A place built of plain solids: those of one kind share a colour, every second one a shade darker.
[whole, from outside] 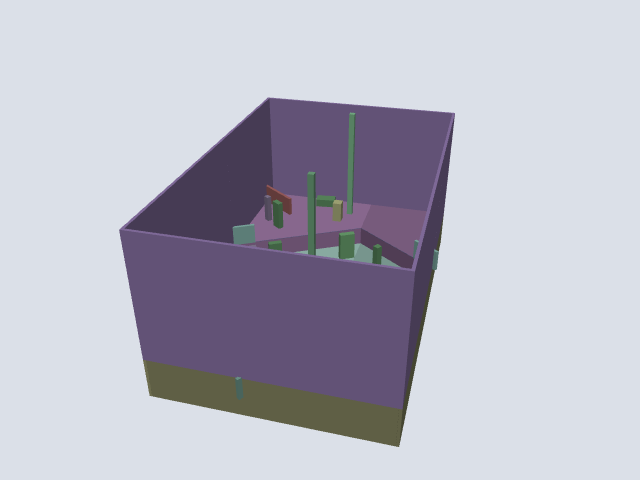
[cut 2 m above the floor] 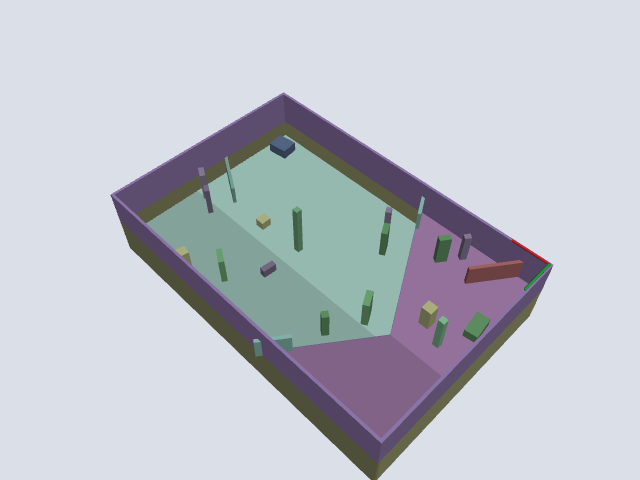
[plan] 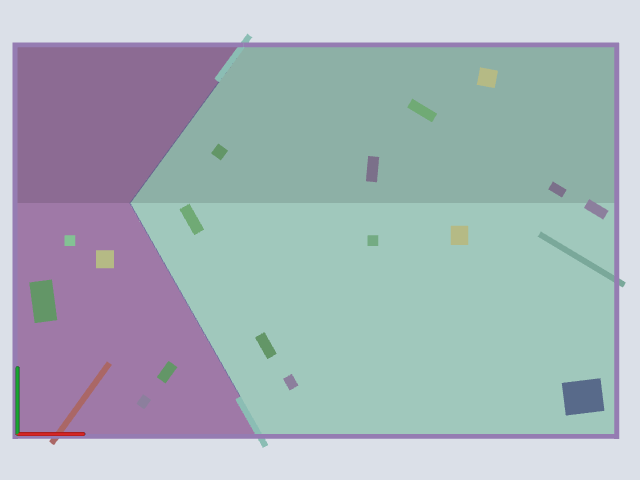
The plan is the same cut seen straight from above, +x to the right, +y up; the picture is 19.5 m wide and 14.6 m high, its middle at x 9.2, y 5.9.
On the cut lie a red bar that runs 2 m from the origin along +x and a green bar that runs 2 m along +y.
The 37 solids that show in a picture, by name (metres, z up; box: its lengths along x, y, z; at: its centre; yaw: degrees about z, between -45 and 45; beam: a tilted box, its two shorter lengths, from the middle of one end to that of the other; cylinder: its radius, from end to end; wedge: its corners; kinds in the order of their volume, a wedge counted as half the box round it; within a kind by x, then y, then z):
{
 "piece_1": {"wedge": [[3.4, 7.02, -2.3], [3.4, 7.02, -1.12], [7.4, 0.0, -2.3], [7.4, 0.0, -1.12], [18.15, 0.0, -2.3], [18.15, 0.0, -1.12], [18.15, 7.02, -2.3], [18.15, 7.02, -1.12]]},
 "piece_2": {"wedge": [[3.4, 7.02, -2.3], [3.4, 7.02, -1.12], [6.88, 11.76, -2.3], [6.88, 11.76, -1.12], [18.15, 7.02, -2.3], [18.15, 7.02, -1.12], [18.15, 11.76, -2.3], [18.15, 11.76, -1.12]]},
 "deck_1": {"wedge": [[0.0, 0.0, -2.3], [0.0, 0.0, 0.0], [0.0, 7.02, -2.3], [0.0, 7.02, 0.0], [3.4, 7.02, -2.3], [3.4, 7.02, 0.0], [7.4, 0.0, -2.3], [7.4, 0.0, 0.0]]},
 "deck_2": {"wedge": [[0.0, 7.02, -2.3], [0.0, 7.02, 0.0], [0.0, 11.76, -2.3], [0.0, 11.76, 0.0], [3.4, 7.02, -2.3], [3.4, 7.02, 0.0], [6.88, 11.76, -2.3], [6.88, 11.76, 0.0]]},
 "wall_1": {"box": [0.15, 12.06, 6.88], "at": [-0.07, 5.88, 3.39]},
 "wall_2": {"box": [7.03, 0.15, 6.88], "at": [3.36, 11.84, 3.39]},
 "wall_3": {"box": [7.55, 0.15, 6.88], "at": [3.63, -0.07, 3.39]},
 "wall_4": {"box": [11.42, 0.15, 6.88], "at": [12.59, 11.84, 3.39]},
 "wall_5": {"box": [10.9, 0.15, 6.88], "at": [12.85, -0.07, 3.39]},
 "wall_6": {"box": [0.15, 12.06, 6.88], "at": [18.23, 5.88, 3.39]},
 "wallfoot_1": {"box": [0.15, 11.76, 2.3], "at": [-0.07, 5.88, -1.15]},
 "wallfoot_2": {"box": [18.45, 0.15, 2.3], "at": [9.07, -0.07, -1.15]},
 "wallfoot_3": {"box": [18.45, 0.15, 2.3], "at": [9.07, 11.84, -1.15]},
 "wallfoot_4": {"box": [0.15, 11.76, 2.3], "at": [18.23, 5.88, -1.15]},
 "case_1": {"box": [0.69, 1.25, 0.55], "at": [0.78, 4.04, 0.23], "yaw": 7.6},
 "case_2": {"box": [0.33, 0.62, 1.78], "at": [4.55, 1.88, 0.84], "yaw": -35.8},
 "case_3": {"box": [0.35, 0.91, 1.73], "at": [5.3, 6.53, -0.31], "yaw": 29.7},
 "case_4": {"box": [0.38, 0.38, 1.63], "at": [6.14, 8.58, -0.36], "yaw": -36.3},
 "case_5": {"box": [0.34, 0.76, 1.79], "at": [7.55, 2.69, -0.28], "yaw": 29.7},
 "case_6": {"box": [0.89, 0.31, 1.67], "at": [12.31, 9.84, -0.34], "yaw": -31.0},
 "column_1": {"box": [0.33, 0.33, 6.88], "at": [1.59, 5.88, 3.39]},
 "column_2": {"box": [0.33, 0.33, 8.0], "at": [10.81, 5.88, 2.83]},
 "carton_1": {"box": [0.3, 0.36, 1.72], "at": [3.84, 0.98, 0.81], "yaw": -35.8},
 "carton_2": {"box": [0.31, 0.41, 1.78], "at": [8.31, 1.57, -0.29], "yaw": 29.7},
 "carton_3": {"box": [0.34, 0.78, 0.55], "at": [10.8, 8.06, -0.9], "yaw": -5.0},
 "carton_4": {"box": [0.49, 0.28, 1.8], "at": [16.42, 7.44, -0.28], "yaw": -31.0},
 "carton_5": {"box": [0.69, 0.32, 1.83], "at": [17.6, 6.83, -0.26], "yaw": -31.0},
 "chairs_1": {"box": [0.55, 0.55, 1.31], "at": [2.66, 5.31, 0.61]},
 "chairs_2": {"box": [0.54, 0.59, 0.55], "at": [13.45, 6.04, -0.9]},
 "chairs_3": {"box": [0.56, 0.54, 1.13], "at": [14.29, 10.84, -0.61], "yaw": -10.6},
 "rostrum_1": {"box": [1.19, 1.0, 0.65], "at": [17.2, 1.13, -0.85], "yaw": 7.0},
 "screen_live_1": {"box": [0.19, 1.7, 1.2], "at": [6.56, 11.43, 0.55], "yaw": -36.3},
 "screen_live_2": {"box": [0.19, 1.7, 1.2], "at": [7.13, 0.36, 0.55], "yaw": 29.7},
 "screen_like_1": {"box": [3.02, 0.19, 1.2], "at": [17.17, 5.3, -0.58], "yaw": -30.9},
 "screen_like_deck_1": {"box": [0.19, 3.01, 1.2], "at": [1.91, 0.94, 0.55], "yaw": -35.8},
 "lipbar_live_1": {"box": [0.03, 5.88, 0.02], "at": [5.15, 9.38, -0.01], "yaw": -36.3},
 "lipbar_live_2": {"box": [0.03, 8.08, 0.02], "at": [5.42, 3.52, -0.01], "yaw": 29.7}
}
